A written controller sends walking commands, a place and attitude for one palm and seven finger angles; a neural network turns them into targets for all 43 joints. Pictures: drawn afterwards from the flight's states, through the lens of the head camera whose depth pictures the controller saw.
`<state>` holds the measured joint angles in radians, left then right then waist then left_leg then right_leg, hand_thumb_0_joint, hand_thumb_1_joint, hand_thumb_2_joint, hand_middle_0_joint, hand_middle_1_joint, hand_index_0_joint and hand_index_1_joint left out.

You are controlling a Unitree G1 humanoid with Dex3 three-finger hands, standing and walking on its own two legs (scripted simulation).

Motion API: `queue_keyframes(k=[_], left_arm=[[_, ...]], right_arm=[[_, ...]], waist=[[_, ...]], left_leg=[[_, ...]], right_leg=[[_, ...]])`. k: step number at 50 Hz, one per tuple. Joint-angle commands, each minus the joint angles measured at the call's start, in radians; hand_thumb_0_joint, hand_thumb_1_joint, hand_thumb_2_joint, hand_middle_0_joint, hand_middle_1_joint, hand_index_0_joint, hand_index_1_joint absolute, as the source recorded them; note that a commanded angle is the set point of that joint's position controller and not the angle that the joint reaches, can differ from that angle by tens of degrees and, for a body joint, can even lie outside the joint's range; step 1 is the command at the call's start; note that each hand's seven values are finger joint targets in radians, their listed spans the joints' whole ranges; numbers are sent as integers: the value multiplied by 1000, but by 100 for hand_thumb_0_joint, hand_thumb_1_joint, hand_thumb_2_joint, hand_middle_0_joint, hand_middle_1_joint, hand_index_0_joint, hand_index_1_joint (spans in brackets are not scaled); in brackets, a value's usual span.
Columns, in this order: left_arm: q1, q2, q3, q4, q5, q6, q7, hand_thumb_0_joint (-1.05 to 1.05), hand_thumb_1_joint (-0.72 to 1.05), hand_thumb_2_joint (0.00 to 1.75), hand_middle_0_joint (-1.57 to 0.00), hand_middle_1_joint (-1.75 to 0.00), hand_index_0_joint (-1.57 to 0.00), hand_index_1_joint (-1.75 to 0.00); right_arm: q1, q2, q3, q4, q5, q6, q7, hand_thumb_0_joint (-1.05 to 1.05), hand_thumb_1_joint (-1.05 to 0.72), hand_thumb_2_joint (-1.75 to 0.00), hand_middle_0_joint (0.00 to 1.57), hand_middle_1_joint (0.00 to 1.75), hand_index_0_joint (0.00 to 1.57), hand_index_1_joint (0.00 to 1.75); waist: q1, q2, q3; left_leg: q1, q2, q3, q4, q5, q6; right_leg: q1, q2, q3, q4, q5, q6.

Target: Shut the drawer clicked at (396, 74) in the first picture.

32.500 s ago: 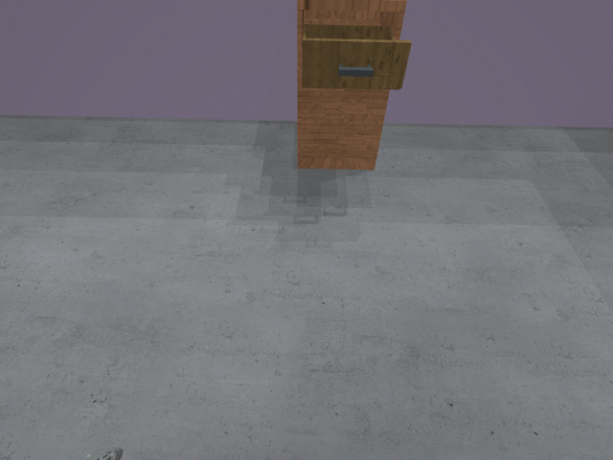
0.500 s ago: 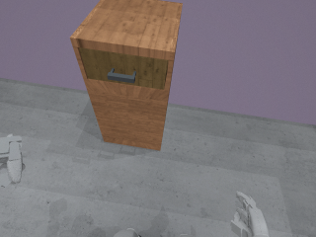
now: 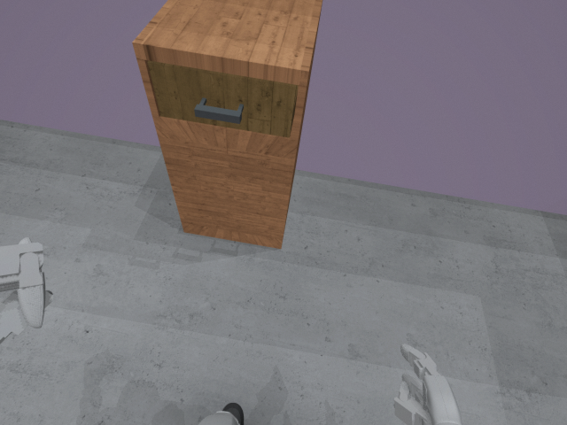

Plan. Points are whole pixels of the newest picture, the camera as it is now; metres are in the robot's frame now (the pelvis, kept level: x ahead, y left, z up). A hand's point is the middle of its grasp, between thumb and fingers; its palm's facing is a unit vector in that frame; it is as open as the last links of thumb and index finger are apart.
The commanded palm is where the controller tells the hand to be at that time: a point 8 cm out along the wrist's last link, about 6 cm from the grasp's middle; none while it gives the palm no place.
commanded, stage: step back with the hand held close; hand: left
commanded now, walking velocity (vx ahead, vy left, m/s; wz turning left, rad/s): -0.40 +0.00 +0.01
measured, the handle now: (220, 109) +0.81 +0.23 -0.09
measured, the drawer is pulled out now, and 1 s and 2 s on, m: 0.00 0.00 0.00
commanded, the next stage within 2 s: stop stepping back and stand still in 0.02 s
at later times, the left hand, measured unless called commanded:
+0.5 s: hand out of the picture +0.06 +0.22 +0.16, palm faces +0.34 -0.84 -0.41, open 3.2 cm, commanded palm +0.01 +0.26 +0.18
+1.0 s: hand out of the picture +0.07 +0.26 +0.07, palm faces +0.30 -0.86 -0.40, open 3.2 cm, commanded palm none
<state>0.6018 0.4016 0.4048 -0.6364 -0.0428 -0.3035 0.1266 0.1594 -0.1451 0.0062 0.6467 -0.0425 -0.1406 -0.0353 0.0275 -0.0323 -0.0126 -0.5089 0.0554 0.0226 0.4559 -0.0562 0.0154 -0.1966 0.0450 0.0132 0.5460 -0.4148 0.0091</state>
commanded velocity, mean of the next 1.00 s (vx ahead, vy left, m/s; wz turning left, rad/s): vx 0.08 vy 0.00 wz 0.01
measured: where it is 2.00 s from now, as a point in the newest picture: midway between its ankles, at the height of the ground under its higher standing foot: outside the picture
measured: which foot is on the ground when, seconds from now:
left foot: down 0.00-0.08, up 0.10-0.18, down 0.20-1.00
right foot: up 0.00-0.00, down 0.02-1.00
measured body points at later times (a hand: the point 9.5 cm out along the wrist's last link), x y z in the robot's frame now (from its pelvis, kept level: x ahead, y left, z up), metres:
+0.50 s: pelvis -0.12 -0.01 +0.00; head -0.14 +0.01 +0.45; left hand +0.03 +0.26 +0.19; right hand +0.03 -0.28 -0.07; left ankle -0.05 +0.08 -0.73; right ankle -0.13 -0.13 -0.73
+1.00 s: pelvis -0.14 +0.01 -0.01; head -0.15 +0.01 +0.44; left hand +0.05 +0.30 +0.09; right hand +0.00 -0.24 -0.12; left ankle -0.10 +0.11 -0.73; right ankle -0.14 -0.11 -0.72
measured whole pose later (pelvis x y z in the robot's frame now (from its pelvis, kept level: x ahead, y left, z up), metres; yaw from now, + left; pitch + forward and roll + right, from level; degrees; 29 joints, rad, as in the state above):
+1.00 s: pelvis -0.14 +0.01 -0.01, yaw +3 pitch +1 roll +0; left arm 0.40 0.33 0.23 -0.18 0.02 -0.10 0.07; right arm 0.24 -0.25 -0.02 0.74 -0.02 -0.07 -0.01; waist -0.02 0.00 -0.05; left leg -0.41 -0.02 0.00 0.66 -0.26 0.04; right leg -0.37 -0.02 -0.03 0.77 -0.44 0.00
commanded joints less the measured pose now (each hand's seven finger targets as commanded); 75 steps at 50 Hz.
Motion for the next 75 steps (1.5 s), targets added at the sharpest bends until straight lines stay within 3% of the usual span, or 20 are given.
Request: queue_keyframes(k=[1, 4, 7, 12, 17, 22, 26, 30, 32, 36, 38, 39, 45, 46, 48, 50, 53, 56, 61, 75], left_arm=[[-6, 186, 106, -225, -14, -76, -17, 0, 90, 90, -140, -160, -140, -160], [62, 224, 162, -206, -37, -67, -15, 0, 90, 90, -140, -160, -140, -160], [183, 211, 186, -122, -40, -20, -1, 0, 90, 90, -140, -160, -140, -160], [133, 194, 126, -148, -30, 11, 14, 0, 90, 90, -140, -160, -140, -160], [117, 154, 90, -188, -19, 22, 22, 0, 90, 90, -140, -160, -140, -160], [11, 147, 69, -153, -6, 38, 44, 0, 90, 90, -140, -160, -140, -160], [-147, 107, 9, -70, 14, 55, 53, 0, 90, 90, -140, -160, -140, -160], [-168, 129, 37, -164, 29, 41, 46, 0, 90, 90, -140, -160, -140, -160], [-102, 133, 41, -153, 30, 50, 40, 0, 90, 90, -140, -160, -140, -160], [37, 114, 29, -138, 23, 65, 34, 0, 90, 90, -140, -160, -140, -160], [3, 158, 69, -142, 10, 64, 32, 0, 90, 90, -140, -160, -140, -160], [-80, 173, 82, -181, -1, 56, 40, 0, 90, 90, -140, -160, -140, -160], [-45, 104, 34, -127, 6, 45, 47, 0, 90, 90, -140, -160, -140, -160], [-136, -87, -318, 696, 108, 219, -106, 0, 90, 90, -140, -160, -140, -160], [-174, -137, -302, 708, 85, 321, -110, 0, 90, 90, -132, -151, -132, -151], [-257, -120, -310, 805, 81, 308, -112, 0, 90, 90, -124, -143, -124, -143], [-229, -72, -313, 1065, 77, 303, -108, 0, 90, 90, -112, -130, -112, -130], [-344, -15, -344, 1261, 69, 302, -113, 0, 90, 90, -100, -117, -100, -117], [-321, -75, -359, 1476, 55, 300, -108, 0, 90, 90, -80, -95, -80, -95], [-241, -106, -384, 1723, 53, 298, -95, 0, 90, 90, -24, -34, -24, -34]], right_arm=[[-44, -180, -67, -138, 3, -18, -5, 0, -90, -90, 20, 30, 20, 30], [-69, -155, -67, -208, 51, 20, -15, 0, -90, -90, 20, 30, 20, 30], [-118, -117, -36, -242, 57, 53, -36, 0, -90, -90, 20, 30, 20, 30], [-49, -194, -51, -231, 64, 31, -56, 0, -90, -90, 20, 30, 20, 30], [-56, -199, -45, -230, 58, -4, -56, 0, -90, -90, 20, 30, 20, 30], [-25, -191, -60, -184, 41, 14, -62, 0, -90, -90, 20, 30, 20, 30], [-23, -194, -45, -158, 40, 5, -80, 0, -90, -90, 20, 30, 20, 30], [-30, -187, -24, -183, 37, -19, -78, 0, -90, -90, 20, 30, 20, 30], [-32, -158, -22, -188, 30, -31, -57, 0, -90, -90, 20, 30, 20, 30], [-49, -167, -20, -198, 25, -9, -42, 0, -90, -90, 20, 30, 20, 30], [-36, -161, -37, -193, 21, 24, -43, 0, -90, -90, 20, 30, 20, 30], [-26, -162, -41, -176, 25, 26, -41, 0, -90, -90, 20, 30, 20, 30], [-34, -163, -27, -159, 40, -10, -64, 0, -90, -90, 20, 30, 20, 30], [48, -320, -95, 79, 17, -30, 51, 0, -90, -90, 20, 30, 20, 30], [70, -232, -71, 28, 14, 64, 36, 0, -90, -90, 20, 30, 20, 30], [92, -222, -54, 18, -9, 70, 28, 0, -90, -90, 20, 30, 20, 30], [21, -210, -46, 63, 10, 92, 17, 0, -90, -90, 20, 30, 20, 30], [44, -145, -40, 139, 17, 138, 26, 0, -90, -90, 20, 30, 20, 30], [95, -143, -34, 254, 14, 139, 16, 0, -90, -90, 20, 30, 20, 30], [173, -121, -37, 427, 31, 142, 1, 0, -90, -90, 20, 30, 20, 30]], waist=[[-19, 170, -256], [-30, -174, -258], [-19, -119, -164], [-31, 140, -213], [-37, 163, -78], [-57, -70, 3], [-70, -6, 89], [-60, 384, 60], [-40, 196, 36], [-26, 173, 8], [-40, -136, 12], [-41, -174, 12], [-54, 86, 15], [-96, 207, 35], [-68, 95, -73], [-62, -7, -105], [12, -68, -126], [-49, -30, 61], [-36, 205, 36], [-30, 36, 83]], left_leg=[[494, 125, -85, 12, 377, 35], [407, -31, 62, 192, 1, -20], [67, -41, -21, 270, -257, -16], [426, 69, -103, -32, 365, 42], [154, 74, -182, -210, -418, 43], [288, -44, -46, 268, -220, -12], [307, -14, -48, 150, -362, 18], [116, 209, -513, -389, -877, 101], [87, 202, -437, -362, -692, 123], [-56, 53, -150, -165, -566, 29], [-47, -67, -15, 341, -355, -16], [-41, -48, -18, 491, -307, -21], [321, 25, -51, -45, -227, 24], [266, 130, -256, 96, 144, 78], [188, 211, -377, -2, 218, 164], [256, 202, -439, -16, 352, 189], [161, 53, -198, 83, 223, 79], [219, -71, -70, 119, -234, 2], [240, 16, -165, -65, -171, 25], [295, 23, -154, -121, -171, 33]], right_leg=[[-92, -30, -11, -237, 306, -2], [-117, -194, 46, -238, 777, 30], [12, -291, 124, -139, 953, -68], [-49, -69, -5, -50, 461, 16], [24, -50, 1, -140, 5, -9], [-311, -267, 238, -381, -277, -147], [-397, -206, 117, -250, -349, -105], [-222, 12, -58, 317, -104, -17], [-151, -17, -37, 354, -77, -27], [154, -28, -60, -113, -64, -57], [-17, -312, 366, -386, -265, -193], [-78, -394, 415, -417, -247, -231], [-195, -179, 46, -140, -8, -77], [-350, -151, -58, 216, 249, -18], [-271, -63, -23, 353, -146, 2], [-268, -63, 23, 360, -125, -3], [50, -96, 76, -13, 271, -12], [-197, -219, 241, -222, 96, -105], [-86, -99, 111, -173, 110, -67], [-57, -110, 76, -220, 125, -68]])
